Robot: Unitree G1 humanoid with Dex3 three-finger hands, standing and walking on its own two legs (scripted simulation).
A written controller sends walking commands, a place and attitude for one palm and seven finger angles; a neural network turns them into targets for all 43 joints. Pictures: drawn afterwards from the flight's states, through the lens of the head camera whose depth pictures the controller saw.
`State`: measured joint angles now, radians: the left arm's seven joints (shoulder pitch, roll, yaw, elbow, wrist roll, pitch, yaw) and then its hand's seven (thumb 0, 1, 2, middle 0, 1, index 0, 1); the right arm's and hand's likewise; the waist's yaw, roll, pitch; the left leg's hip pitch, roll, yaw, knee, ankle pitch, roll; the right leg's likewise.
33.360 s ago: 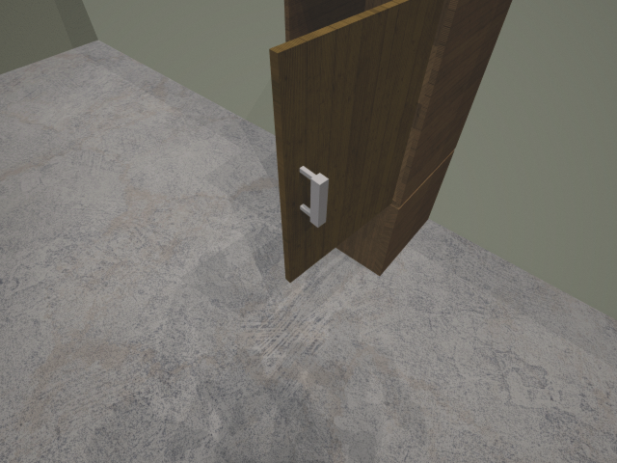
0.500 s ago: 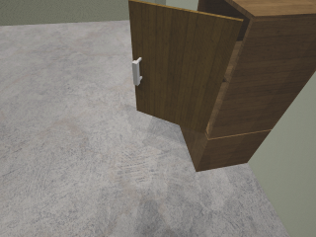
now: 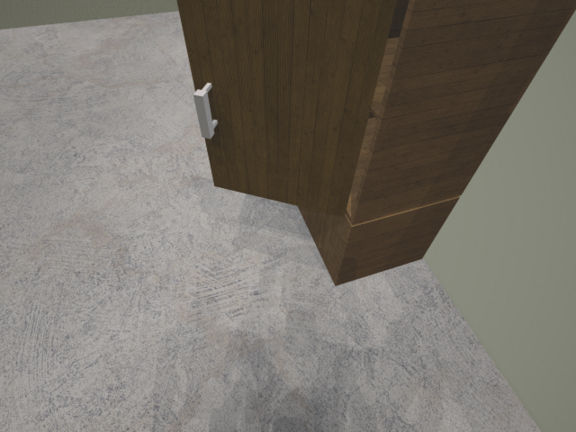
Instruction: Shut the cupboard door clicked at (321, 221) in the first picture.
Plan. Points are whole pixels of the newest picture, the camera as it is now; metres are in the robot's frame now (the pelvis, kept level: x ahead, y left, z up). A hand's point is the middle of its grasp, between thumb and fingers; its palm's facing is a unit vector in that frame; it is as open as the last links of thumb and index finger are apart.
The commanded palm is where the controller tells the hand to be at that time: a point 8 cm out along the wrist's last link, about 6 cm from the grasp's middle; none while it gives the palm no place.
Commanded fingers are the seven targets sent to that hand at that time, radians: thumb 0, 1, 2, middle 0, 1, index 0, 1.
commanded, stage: turn to face it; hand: left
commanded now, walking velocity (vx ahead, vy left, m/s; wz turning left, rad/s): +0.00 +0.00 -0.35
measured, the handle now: (208, 110) +0.80 +0.24 -0.03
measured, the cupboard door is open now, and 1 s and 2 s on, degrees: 55 55 55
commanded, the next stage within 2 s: take the last steps up to it in 0.40 s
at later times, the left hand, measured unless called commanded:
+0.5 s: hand out of the picture +0.05 +0.20 -0.17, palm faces -0.05 -0.98 -0.21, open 7.4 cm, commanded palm none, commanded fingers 0.00 0.90 0.90 -0.20 -0.30 -0.20 -0.30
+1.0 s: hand out of the picture +0.08 +0.27 -0.19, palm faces -0.07 -0.98 -0.18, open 7.4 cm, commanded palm none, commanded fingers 0.00 0.90 0.90 -0.20 -0.30 -0.20 -0.30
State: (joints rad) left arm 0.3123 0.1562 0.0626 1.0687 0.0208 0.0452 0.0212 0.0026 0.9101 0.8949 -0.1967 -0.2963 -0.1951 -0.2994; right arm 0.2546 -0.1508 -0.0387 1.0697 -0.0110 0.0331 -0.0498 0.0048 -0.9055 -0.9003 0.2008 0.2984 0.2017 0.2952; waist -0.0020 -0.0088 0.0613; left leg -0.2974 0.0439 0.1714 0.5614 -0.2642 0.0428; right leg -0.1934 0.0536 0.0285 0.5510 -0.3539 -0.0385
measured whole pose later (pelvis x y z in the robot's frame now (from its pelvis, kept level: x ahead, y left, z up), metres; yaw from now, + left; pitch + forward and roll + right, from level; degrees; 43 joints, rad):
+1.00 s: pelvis +0.10 +0.08 -0.01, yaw -7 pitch +0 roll +0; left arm 0.36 0.19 0.07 1.08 0.03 0.02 0.00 0.01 0.91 0.89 -0.20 -0.30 -0.20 -0.30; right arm 0.35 -0.18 -0.04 1.03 -0.03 -0.04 0.00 0.01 -0.91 -0.90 0.20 0.30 0.20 0.29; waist -0.01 -0.05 0.05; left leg -0.33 0.02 0.11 0.63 -0.29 0.04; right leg -0.28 -0.07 -0.01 0.93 -0.50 -0.03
